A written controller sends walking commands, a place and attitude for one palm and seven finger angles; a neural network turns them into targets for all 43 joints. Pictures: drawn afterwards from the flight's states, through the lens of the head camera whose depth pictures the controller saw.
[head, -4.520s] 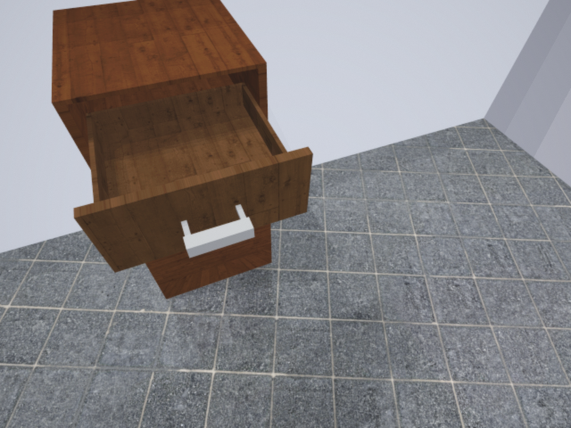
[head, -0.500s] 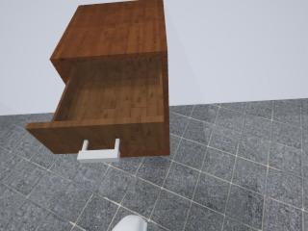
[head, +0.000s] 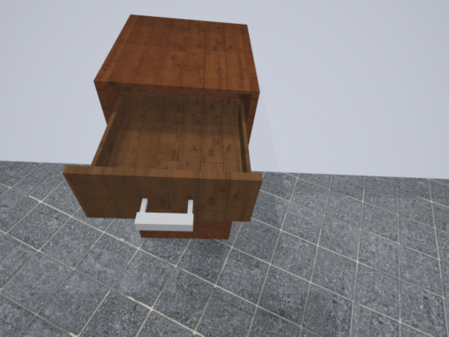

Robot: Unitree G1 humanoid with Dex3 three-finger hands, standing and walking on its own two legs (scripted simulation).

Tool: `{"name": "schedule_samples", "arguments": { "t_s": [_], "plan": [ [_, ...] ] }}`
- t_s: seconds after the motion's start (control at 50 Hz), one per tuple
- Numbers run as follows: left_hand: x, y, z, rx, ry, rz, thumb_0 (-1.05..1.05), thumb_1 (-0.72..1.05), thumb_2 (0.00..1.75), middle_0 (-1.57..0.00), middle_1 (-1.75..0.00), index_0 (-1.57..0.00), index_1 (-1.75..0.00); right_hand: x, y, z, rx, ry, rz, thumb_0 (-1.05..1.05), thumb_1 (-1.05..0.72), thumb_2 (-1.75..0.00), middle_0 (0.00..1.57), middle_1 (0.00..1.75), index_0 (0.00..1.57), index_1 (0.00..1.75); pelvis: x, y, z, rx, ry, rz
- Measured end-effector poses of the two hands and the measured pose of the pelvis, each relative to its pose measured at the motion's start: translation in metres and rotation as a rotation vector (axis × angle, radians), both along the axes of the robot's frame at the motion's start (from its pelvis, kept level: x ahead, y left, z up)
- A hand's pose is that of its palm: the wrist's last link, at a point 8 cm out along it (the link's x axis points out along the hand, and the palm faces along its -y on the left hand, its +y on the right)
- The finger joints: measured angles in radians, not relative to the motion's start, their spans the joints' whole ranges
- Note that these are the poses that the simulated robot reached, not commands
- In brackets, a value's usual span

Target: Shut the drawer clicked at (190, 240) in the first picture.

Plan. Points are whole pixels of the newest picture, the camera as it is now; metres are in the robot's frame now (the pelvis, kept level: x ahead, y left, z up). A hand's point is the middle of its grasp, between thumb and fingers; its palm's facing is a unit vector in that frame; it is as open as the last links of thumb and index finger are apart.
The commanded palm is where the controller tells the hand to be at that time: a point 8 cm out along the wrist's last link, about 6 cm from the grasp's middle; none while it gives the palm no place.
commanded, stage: look again from close up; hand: left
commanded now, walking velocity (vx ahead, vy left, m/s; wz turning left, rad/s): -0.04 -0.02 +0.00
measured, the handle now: (166, 212) +0.35 +0.14 -0.02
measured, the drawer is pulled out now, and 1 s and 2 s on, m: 0.29 0.29 0.29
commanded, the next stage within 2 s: shuffle to correct the standing spot in 0.62 s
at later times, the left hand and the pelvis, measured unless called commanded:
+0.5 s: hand out of the picture +0.08 +0.16 -0.18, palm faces +0.01 -0.97 -0.23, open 7.3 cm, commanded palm none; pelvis +0.02 -0.02 -0.02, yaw -1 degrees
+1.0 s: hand out of the picture +0.01 +0.20 -0.19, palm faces +0.00 -0.98 -0.22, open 7.4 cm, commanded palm none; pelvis +0.02 +0.01 -0.01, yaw -1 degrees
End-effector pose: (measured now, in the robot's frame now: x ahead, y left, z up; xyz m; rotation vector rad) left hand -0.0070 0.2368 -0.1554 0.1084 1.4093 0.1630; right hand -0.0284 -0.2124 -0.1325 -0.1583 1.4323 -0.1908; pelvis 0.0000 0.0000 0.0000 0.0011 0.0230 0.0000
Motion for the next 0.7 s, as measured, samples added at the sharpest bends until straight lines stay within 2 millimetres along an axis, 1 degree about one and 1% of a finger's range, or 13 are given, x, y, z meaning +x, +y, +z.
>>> {"name": "schedule_samples", "arguments": {
  "t_s": [0.04, 0.1, 0.14, 0.18, 0.22, 0.26, 0.38, 0.46, 0.52, 0.58, 0.64, 0.7],
  "plan": [
    [0.004, -0.006, 0.0, -0.004, 0.016, -0.018, 0.01, 0.91, 0.89, -0.2, -0.3, -0.2, -0.3, -0.012, 0.0, -0.002, 0.006, 0.028, -0.022, 0.01, -0.91, -0.9, 0.2, 0.3, 0.2, 0.3, 0.0, -0.003, -0.001, 0.003, 0.002, -0.005],
    [0.015, -0.018, 0.001, 0.001, 0.01, -0.053, 0.01, 0.91, 0.89, -0.2, -0.3, -0.2, -0.3, -0.027, -0.003, -0.008, 0.025, 0.07, -0.054, 0.01, -0.91, -0.9, 0.2, 0.3, 0.2, 0.3, -0.001, -0.01, -0.004, 0.014, 0.003, -0.015],
    [0.024, -0.023, -0.001, 0.02, -0.016, -0.096, 0.01, 0.91, 0.89, -0.2, -0.3, -0.2, -0.3, -0.032, -0.009, -0.019, 0.046, 0.082, -0.077, 0.01, -0.91, -0.9, 0.2, 0.3, 0.2, 0.3, 0.0, -0.016, -0.011, 0.036, 0.017, -0.039],
    [0.03, -0.028, -0.001, 0.044, -0.022, -0.126, 0.01, 0.91, 0.89, -0.2, -0.3, -0.2, -0.3, -0.03, -0.016, -0.03, 0.062, 0.081, -0.093, 0.01, -0.9, -0.9, 0.2, 0.3, 0.2, 0.3, -0.001, -0.02, -0.017, 0.03, 0.02, -0.053],
    [0.036, -0.032, 0.002, 0.056, -0.029, -0.14, 0.01, 0.92, 0.89, -0.2, -0.3, -0.2, -0.3, -0.021, -0.021, -0.035, 0.071, 0.067, -0.09, 0.01, -0.9, -0.9, 0.2, 0.3, 0.2, 0.3, 0.001, -0.023, -0.018, 0.009, 0.018, -0.041],
    [0.043, -0.036, 0.003, 0.063, -0.05, -0.133, 0.01, 0.92, 0.89, -0.2, -0.3, -0.2, -0.3, -0.009, -0.026, -0.036, 0.072, 0.043, -0.078, 0.01, -0.91, -0.9, 0.2, 0.3, 0.2, 0.3, 0.004, -0.026, -0.018, -0.002, 0.016, -0.03],
    [0.067, -0.038, 0.003, 0.067, -0.124, -0.091, 0.01, 0.93, 0.89, -0.2, -0.3, -0.2, -0.3, 0.042, -0.037, -0.035, 0.048, -0.055, -0.021, 0.01, -0.91, -0.9, 0.2, 0.3, 0.19, 0.3, 0.014, -0.029, -0.018, -0.006, 0.001, -0.01],
    [0.075, -0.036, 0.005, 0.064, -0.162, -0.079, 0.01, 0.92, 0.89, -0.2, -0.3, -0.2, -0.3, 0.074, -0.043, -0.029, 0.018, -0.122, 0.008, 0.01, -0.92, -0.9, 0.2, 0.3, 0.19, 0.3, 0.017, -0.025, -0.016, -0.004, -0.013, -0.015],
    [0.075, -0.031, 0.004, 0.06, -0.167, -0.077, 0.01, 0.92, 0.89, -0.2, -0.3, -0.2, -0.3, 0.095, -0.044, -0.023, 0.002, -0.176, 0.023, 0.01, -0.92, -0.9, 0.2, 0.3, 0.19, 0.3, 0.017, -0.021, -0.015, -0.002, -0.021, -0.018],
    [0.071, -0.026, 0.004, 0.056, -0.161, -0.076, 0.01, 0.91, 0.89, -0.2, -0.3, -0.2, -0.3, 0.109, -0.042, -0.017, -0.007, -0.217, 0.038, 0.01, -0.91, -0.9, 0.2, 0.3, 0.19, 0.3, 0.016, -0.017, -0.014, -0.002, -0.027, -0.021],
    [0.064, -0.02, 0.003, 0.053, -0.148, -0.075, 0.01, 0.91, 0.89, -0.2, -0.3, -0.2, -0.3, 0.116, -0.036, -0.013, -0.009, -0.238, 0.05, 0.01, -0.91, -0.9, 0.2, 0.3, 0.19, 0.3, 0.014, -0.012, -0.013, -0.003, -0.031, -0.025],
    [0.055, -0.013, 0.003, 0.051, -0.127, -0.071, 0.01, 0.91, 0.89, -0.2, -0.3, -0.2, -0.3, 0.115, -0.029, -0.011, -0.006, -0.238, 0.058, 0.01, -0.91, -0.9, 0.2, 0.3, 0.19, 0.3, 0.012, -0.006, -0.012, -0.005, -0.033, -0.027]
  ]
}}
